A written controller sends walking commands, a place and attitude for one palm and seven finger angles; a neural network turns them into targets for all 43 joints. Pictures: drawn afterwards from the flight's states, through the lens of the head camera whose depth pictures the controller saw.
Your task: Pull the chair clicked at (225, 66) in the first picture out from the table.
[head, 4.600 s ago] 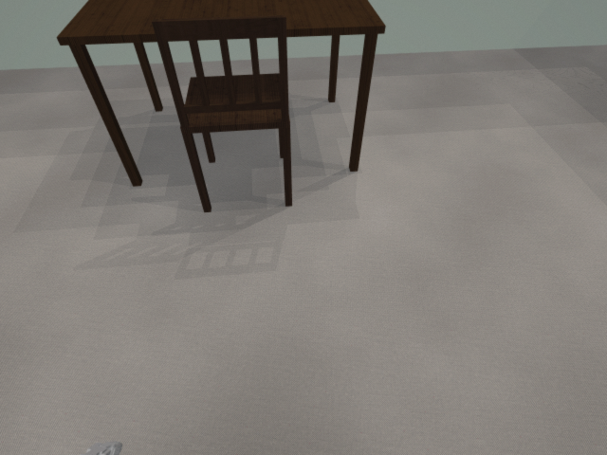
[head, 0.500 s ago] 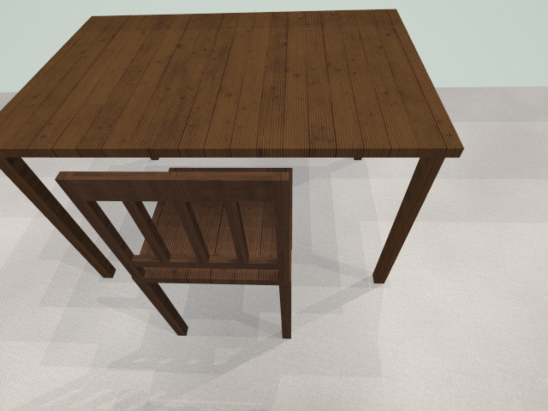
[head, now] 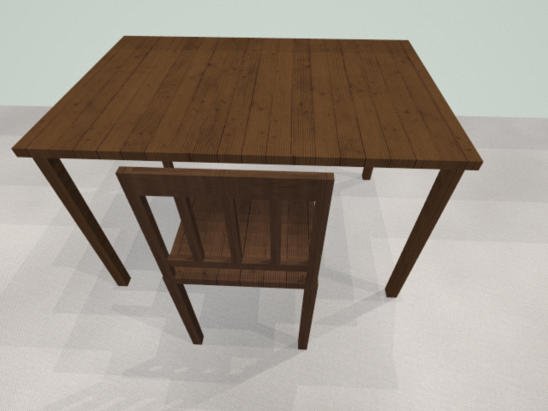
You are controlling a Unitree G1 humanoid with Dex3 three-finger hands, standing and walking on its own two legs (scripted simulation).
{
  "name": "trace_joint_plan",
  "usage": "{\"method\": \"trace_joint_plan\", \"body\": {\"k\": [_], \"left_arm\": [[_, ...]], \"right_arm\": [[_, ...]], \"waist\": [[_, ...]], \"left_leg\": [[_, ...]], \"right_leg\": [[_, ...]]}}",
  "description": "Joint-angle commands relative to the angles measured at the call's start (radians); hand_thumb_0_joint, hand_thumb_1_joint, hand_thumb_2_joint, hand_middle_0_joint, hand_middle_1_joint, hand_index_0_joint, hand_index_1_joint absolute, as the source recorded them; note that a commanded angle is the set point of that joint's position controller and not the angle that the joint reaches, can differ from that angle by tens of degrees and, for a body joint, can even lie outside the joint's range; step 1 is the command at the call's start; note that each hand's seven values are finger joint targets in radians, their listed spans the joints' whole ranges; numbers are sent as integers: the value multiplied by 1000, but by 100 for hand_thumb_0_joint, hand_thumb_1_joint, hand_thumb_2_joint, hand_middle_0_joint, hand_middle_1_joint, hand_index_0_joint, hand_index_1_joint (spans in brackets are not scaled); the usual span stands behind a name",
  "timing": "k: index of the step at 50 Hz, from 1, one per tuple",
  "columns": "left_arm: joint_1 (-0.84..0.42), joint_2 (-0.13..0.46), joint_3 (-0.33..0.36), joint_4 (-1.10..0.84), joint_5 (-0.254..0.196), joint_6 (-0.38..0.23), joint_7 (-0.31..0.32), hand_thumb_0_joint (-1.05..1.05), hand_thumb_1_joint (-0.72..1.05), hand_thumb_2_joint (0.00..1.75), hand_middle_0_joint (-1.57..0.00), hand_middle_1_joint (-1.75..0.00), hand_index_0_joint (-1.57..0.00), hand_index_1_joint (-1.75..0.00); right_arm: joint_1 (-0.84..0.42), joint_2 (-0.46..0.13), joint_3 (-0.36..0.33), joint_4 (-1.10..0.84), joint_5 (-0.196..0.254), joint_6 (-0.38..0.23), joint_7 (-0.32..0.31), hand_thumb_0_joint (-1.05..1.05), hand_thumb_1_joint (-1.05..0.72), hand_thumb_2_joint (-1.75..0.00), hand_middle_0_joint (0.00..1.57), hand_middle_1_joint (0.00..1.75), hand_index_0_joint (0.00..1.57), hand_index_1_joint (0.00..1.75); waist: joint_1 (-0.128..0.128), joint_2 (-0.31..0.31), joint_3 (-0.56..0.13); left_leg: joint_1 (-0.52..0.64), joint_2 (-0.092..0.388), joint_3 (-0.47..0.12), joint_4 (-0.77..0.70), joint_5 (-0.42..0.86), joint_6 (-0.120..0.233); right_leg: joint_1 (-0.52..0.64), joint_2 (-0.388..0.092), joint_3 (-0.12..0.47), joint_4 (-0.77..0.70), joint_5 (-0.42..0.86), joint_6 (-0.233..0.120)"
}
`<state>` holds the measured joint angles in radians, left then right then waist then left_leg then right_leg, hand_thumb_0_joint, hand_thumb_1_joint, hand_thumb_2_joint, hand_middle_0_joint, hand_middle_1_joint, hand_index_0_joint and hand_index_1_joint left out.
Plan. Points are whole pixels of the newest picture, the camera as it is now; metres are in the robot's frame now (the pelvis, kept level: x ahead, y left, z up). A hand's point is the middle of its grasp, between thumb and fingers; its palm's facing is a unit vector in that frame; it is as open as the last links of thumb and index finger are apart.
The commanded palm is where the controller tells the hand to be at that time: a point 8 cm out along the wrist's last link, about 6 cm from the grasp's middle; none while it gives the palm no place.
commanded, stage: come to a stop and stand still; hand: left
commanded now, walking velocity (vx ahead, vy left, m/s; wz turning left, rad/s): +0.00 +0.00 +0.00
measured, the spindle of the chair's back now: (233, 231) +0.50 +0.13 -0.10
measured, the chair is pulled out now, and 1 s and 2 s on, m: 0.00 0.00 0.00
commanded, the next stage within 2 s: look again from close up in 1.16 s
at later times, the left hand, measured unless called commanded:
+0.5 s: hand out of the picture +0.02 +0.17 -0.16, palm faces +0.01 -0.98 -0.18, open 7.3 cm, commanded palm none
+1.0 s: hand out of the picture +0.03 +0.15 -0.16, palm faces +0.02 -0.99 -0.17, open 7.3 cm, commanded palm none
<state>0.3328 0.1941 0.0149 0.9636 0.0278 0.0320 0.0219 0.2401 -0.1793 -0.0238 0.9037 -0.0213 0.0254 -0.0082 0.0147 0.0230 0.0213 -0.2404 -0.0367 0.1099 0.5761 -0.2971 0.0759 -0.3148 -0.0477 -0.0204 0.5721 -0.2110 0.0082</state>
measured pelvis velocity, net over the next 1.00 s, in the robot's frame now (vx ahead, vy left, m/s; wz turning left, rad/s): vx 0.04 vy -0.01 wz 0.01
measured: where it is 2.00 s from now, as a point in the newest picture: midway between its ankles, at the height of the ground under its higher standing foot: outside the picture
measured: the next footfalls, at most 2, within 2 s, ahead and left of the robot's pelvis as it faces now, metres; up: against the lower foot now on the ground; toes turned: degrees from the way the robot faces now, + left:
none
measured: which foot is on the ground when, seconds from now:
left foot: down 0.00-1.00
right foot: down 0.00-1.00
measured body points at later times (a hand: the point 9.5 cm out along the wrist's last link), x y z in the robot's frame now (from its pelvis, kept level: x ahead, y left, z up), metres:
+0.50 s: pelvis +0.02 +0.00 +0.01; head +0.02 +0.00 +0.46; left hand +0.02 +0.22 -0.15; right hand +0.01 -0.21 -0.15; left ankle +0.02 +0.07 -0.73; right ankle +0.06 -0.14 -0.73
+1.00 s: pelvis +0.04 -0.01 +0.01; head +0.04 -0.01 +0.46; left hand +0.03 +0.20 -0.15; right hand +0.04 -0.23 -0.15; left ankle +0.02 +0.07 -0.73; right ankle +0.06 -0.14 -0.73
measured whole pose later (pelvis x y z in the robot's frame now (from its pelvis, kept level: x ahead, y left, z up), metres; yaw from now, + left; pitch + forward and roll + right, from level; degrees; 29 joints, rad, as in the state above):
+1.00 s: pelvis +0.04 -0.01 +0.01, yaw +0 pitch -1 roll +0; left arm 0.31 0.13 -0.02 1.11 0.01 -0.02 0.04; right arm 0.28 -0.14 0.02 1.14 -0.01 -0.03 -0.02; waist 0.00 -0.01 0.03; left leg -0.12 -0.03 0.09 0.39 -0.25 0.05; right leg -0.20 -0.03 -0.03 0.42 -0.19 0.01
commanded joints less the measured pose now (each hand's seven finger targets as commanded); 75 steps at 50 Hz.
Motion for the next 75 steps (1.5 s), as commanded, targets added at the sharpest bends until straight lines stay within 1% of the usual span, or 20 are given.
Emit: {"method": "trace_joint_plan", "body": {"k": [1,3,6,9,14,15,18,20,26,29,36,40,44,46,49,56,59,65,67,75], "left_arm": [[-22,86,11,-68,-5,-33,7,0,90,90,-20,-30,-20,-30],[1,73,8,-55,-5,-35,7,0,90,90,-20,-30,-20,-30],[27,68,3,-24,-5,-37,7,0,90,90,-20,-30,-20,-30],[34,58,-2,4,-7,-42,8,0,90,90,-20,-30,-20,-30],[33,48,-9,42,-9,-46,11,0,90,90,-20,-30,-20,-30],[28,51,-8,46,-8,-46,11,0,90,90,-20,-30,-20,-30],[33,38,-12,65,-11,-51,14,0,90,90,-20,-30,-20,-30],[25,40,-12,75,-12,-52,15,0,90,90,-20,-30,-20,-30],[25,33,-14,98,-16,-56,18,0,90,90,-20,-30,-20,-30],[21,28,-17,105,-17,-56,19,0,90,90,-20,-30,-20,-30],[24,28,-18,114,-17,-56,20,0,90,90,-20,-30,-20,-30],[25,30,-19,117,-17,-58,20,0,90,90,-20,-30,-20,-30],[33,26,-20,120,-18,-61,21,0,90,90,-20,-30,-20,-30],[34,29,-20,124,-17,-60,21,0,90,90,-20,-30,-20,-30],[41,24,-20,126,-18,-64,22,0,90,90,-20,-30,-20,-30],[50,23,-22,130,-18,-63,23,0,90,90,-20,-30,-20,-30],[52,20,-22,132,-18,-64,24,0,90,90,-20,-30,-20,-30],[59,18,-20,133,-18,-62,23,0,90,90,-20,-30,-20,-30],[63,15,-19,133,-18,-64,24,0,90,90,-20,-30,-20,-30],[69,14,-20,134,-18,-65,24,0,90,90,-20,-30,-20,-30]], "right_arm": [[56,-131,-21,-37,2,-29,-4,0,-90,-90,20,30,20,30],[52,-133,-16,-24,2,-36,-5,0,-90,-90,20,30,20,30],[45,-128,-8,2,4,-43,-5,0,-90,-90,20,30,20,30],[58,-123,-2,33,5,-45,-7,0,-90,-90,20,30,20,30],[81,-111,7,82,7,-52,-10,0,-90,-90,20,30,20,30],[80,-108,9,91,8,-52,-10,0,-90,-90,20,30,20,30],[95,-98,13,117,9,-59,-12,0,-90,-90,20,30,20,30],[100,-90,15,133,11,-59,-14,0,-90,-90,20,30,20,30],[108,-74,22,169,12,-64,-18,0,-90,-90,20,30,20,30],[112,-70,24,183,12,-64,-19,0,-90,-90,20,30,20,30],[100,-66,25,199,14,-62,-20,0,-90,-90,20,30,20,30],[101,-63,26,205,14,-60,-20,0,-90,-90,20,30,20,30],[104,-63,28,212,13,-65,-21,0,-90,-90,20,30,20,30],[98,-62,28,212,14,-63,-21,0,-90,-90,20,30,20,30],[105,-58,29,218,14,-66,-22,0,-90,-90,20,30,20,30],[107,-52,30,224,15,-62,-23,0,-90,-90,20,30,20,30],[117,-48,31,227,15,-64,-23,0,-90,-90,20,30,20,30],[121,-43,32,230,15,-65,-25,0,-90,-90,20,30,20,30],[126,-40,32,230,15,-67,-25,0,-90,-90,20,30,20,30],[133,-33,32,233,17,-64,-26,0,-90,-90,20,30,20,30]], "waist": [[-39,-70,53],[-27,-20,42],[-14,13,45],[-15,-13,51],[-15,-5,50],[-13,-12,69],[-14,-20,40],[-15,-35,53],[-17,-34,32],[-19,-19,41],[-17,-36,63],[-18,-44,60],[-18,-29,26],[-17,-26,48],[-17,-33,31],[-15,-31,66],[-16,-24,50],[-11,-17,67],[-12,-32,51],[-12,-42,67]], "left_leg": [[-67,137,-211,-266,-183,-16],[-86,154,-230,-309,-192,-15],[-100,154,-231,-338,-187,-17],[-89,150,-226,-342,-165,-21],[-73,150,-215,-348,-113,-27],[-81,150,-215,-352,-107,-28],[-43,144,-198,-330,-29,-29],[-40,142,-190,-322,3,-30],[7,137,-164,-288,115,-33],[16,139,-163,-292,128,-36],[24,141,-153,-293,119,-38],[29,139,-151,-295,107,-38],[59,140,-145,-285,161,-40],[50,141,-143,-286,153,-41],[65,139,-143,-283,170,-41],[55,139,-139,-285,146,-43],[64,141,-139,-286,154,-44],[58,144,-139,-293,157,-41],[68,142,-138,-286,172,-42],[65,142,-134,-283,148,-40]], "right_leg": [[-27,-31,90,-144,-143,-54],[22,-21,69,-124,-79,-47],[61,-24,60,-125,-34,-46],[69,-33,67,-141,-22,-45],[94,-44,66,-152,17,-44],[93,-45,64,-155,20,-44],[112,-54,70,-162,60,-42],[113,-58,68,-169,66,-41],[129,-65,74,-178,117,-39],[125,-63,75,-179,115,-38],[117,-63,81,-198,110,-37],[118,-62,85,-208,98,-39],[139,-65,86,-200,144,-39],[130,-65,84,-207,136,-39],[143,-66,86,-207,155,-41],[128,-64,87,-221,135,-42],[140,-63,88,-219,139,-44],[135,-59,80,-220,132,-43],[143,-62,83,-215,151,-44],[132,-59,86,-227,135,-46]]}}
